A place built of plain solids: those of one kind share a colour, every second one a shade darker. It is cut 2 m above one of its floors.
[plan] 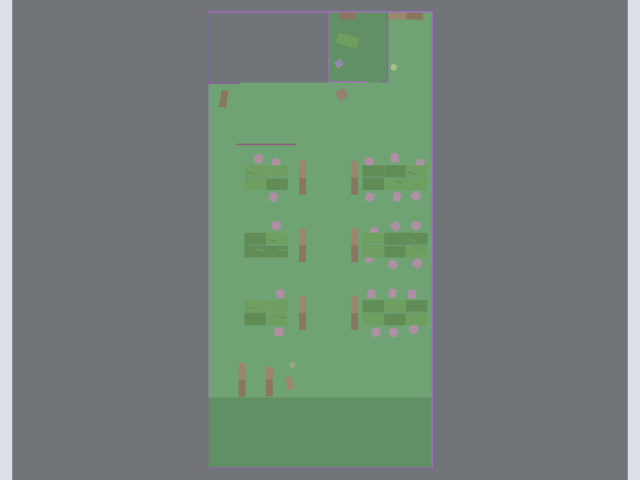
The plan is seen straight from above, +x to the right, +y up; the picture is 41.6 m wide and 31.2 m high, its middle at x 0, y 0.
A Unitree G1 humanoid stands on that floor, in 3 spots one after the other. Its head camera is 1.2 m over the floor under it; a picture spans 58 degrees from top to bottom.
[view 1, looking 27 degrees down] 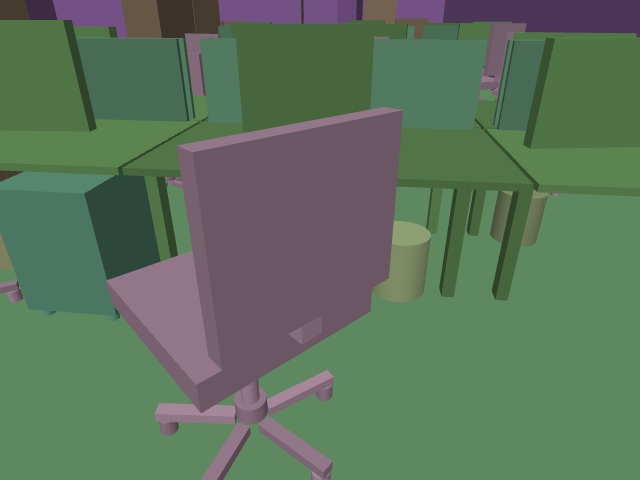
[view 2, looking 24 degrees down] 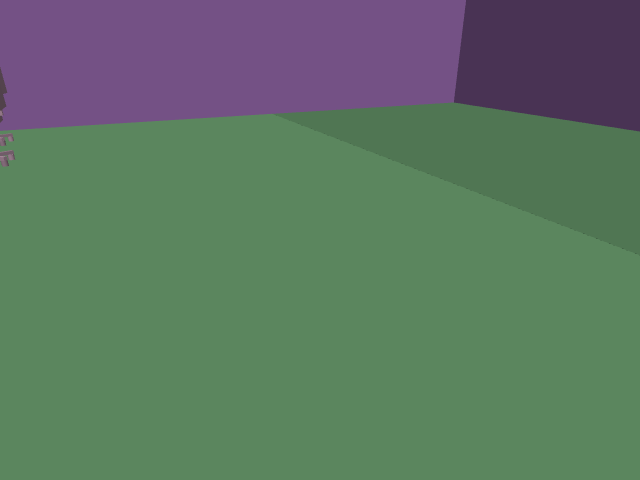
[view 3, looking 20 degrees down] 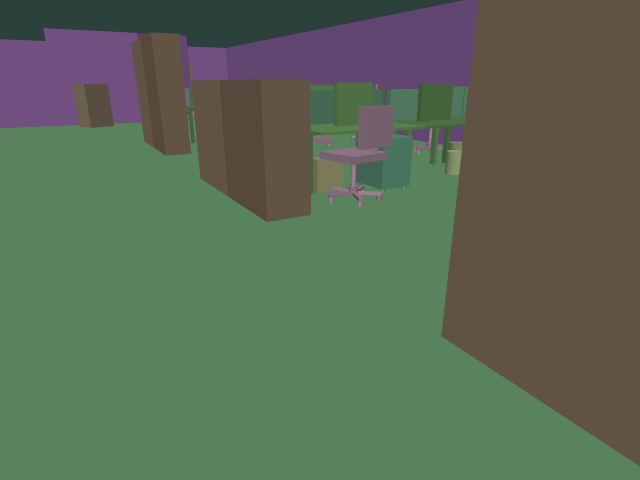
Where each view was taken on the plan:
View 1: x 5.05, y -2.53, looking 97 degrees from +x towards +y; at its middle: officechair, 0.84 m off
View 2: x -1.14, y -7.37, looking -25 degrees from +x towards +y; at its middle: floor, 2.95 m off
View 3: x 0.56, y -4.95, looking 60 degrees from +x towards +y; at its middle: floor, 3.51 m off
